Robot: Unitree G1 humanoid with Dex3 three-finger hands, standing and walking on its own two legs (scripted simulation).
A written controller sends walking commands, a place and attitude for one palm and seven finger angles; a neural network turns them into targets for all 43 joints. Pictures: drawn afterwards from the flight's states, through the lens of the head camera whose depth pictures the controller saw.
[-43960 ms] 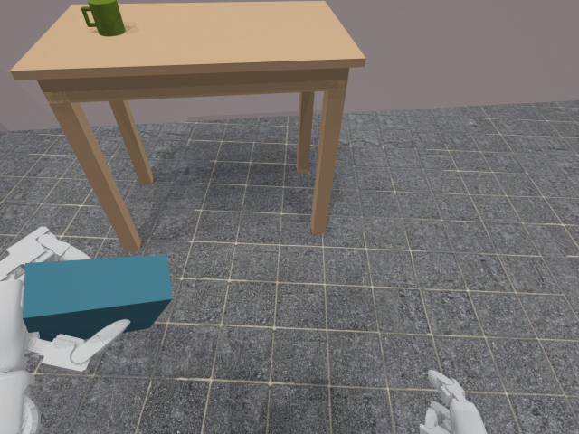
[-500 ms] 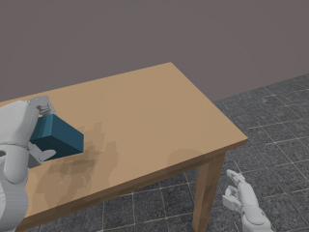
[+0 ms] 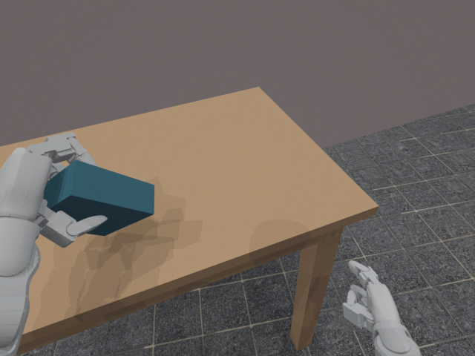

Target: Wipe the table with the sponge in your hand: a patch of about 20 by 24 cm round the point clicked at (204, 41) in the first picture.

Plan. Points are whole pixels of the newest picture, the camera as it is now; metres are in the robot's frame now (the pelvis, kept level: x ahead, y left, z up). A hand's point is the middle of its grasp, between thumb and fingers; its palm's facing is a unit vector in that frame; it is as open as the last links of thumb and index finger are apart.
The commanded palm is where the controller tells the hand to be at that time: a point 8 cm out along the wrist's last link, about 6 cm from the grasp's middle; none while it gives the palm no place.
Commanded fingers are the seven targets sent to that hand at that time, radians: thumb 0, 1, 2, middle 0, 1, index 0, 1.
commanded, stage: step back with the hand held close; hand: left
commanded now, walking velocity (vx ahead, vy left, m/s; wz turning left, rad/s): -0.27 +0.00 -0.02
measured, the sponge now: (104, 206) +0.25 +0.25 +0.18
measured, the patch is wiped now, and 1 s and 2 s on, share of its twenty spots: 0.95 0.95 0.95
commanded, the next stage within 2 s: stop stepping back and stand still in 1.16 s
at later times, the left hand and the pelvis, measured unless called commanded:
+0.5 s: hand (56, 199) +0.20 +0.26 +0.24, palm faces +0.46 -0.81 -0.37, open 9.1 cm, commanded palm +0.12 +0.30 +0.28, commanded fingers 0.00 0.10 1.30 -1.20 -1.60 -1.20 -1.60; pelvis -0.03 +0.02 -0.02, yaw +2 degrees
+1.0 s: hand (60, 283) +0.11 +0.19 +0.23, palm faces +0.24 -0.88 -0.40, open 9.1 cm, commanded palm +0.05 +0.28 +0.28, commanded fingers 0.00 0.10 1.30 -1.20 -1.60 -1.20 -1.60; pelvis -0.12 +0.00 -0.01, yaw -1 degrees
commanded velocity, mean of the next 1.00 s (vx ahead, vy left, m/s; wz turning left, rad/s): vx -0.31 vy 0.00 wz -0.06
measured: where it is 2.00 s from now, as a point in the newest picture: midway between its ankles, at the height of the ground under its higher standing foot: outside the picture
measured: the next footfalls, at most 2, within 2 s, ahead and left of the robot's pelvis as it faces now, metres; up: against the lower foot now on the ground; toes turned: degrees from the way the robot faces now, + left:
right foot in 0.82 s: -0.04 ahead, -0.13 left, +0.00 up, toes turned +1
left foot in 1.06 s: -0.10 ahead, +0.13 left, +0.00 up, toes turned +2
